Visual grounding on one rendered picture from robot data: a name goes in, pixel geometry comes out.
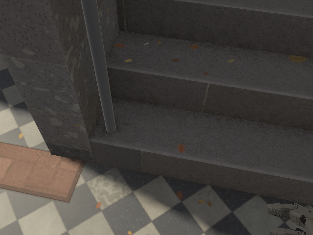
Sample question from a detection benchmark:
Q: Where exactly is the robot right hand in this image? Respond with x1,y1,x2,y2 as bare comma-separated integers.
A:
266,203,313,235

